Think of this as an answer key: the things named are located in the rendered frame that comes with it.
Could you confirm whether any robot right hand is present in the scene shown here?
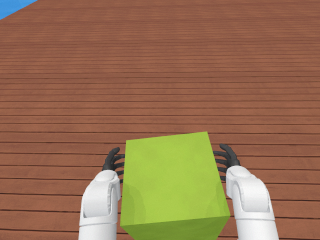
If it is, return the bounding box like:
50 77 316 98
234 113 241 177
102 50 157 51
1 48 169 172
213 143 241 182

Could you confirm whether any carton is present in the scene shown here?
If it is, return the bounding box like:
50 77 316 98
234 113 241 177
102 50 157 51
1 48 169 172
120 131 231 240

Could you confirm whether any robot left forearm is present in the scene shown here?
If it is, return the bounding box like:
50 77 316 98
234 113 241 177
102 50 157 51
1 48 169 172
78 170 121 240

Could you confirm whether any robot left hand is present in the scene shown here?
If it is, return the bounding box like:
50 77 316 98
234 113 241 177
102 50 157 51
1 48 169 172
102 147 125 184

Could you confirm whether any robot right forearm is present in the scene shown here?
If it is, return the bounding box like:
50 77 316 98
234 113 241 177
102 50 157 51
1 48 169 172
226 165 279 240

